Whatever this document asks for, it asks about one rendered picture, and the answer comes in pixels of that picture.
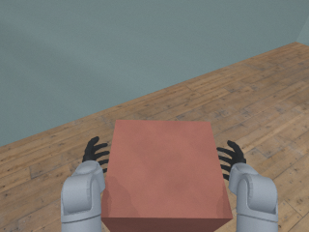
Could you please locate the carton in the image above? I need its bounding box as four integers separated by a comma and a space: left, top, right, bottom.
100, 119, 233, 232

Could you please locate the left robot forearm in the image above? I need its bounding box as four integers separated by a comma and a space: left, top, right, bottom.
61, 160, 105, 232

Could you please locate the left robot hand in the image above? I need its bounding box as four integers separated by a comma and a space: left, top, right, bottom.
82, 136, 110, 173

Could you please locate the right robot forearm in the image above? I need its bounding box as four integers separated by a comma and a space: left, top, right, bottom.
228, 162, 279, 232

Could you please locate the right robot hand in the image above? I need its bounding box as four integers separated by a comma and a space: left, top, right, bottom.
216, 140, 246, 181

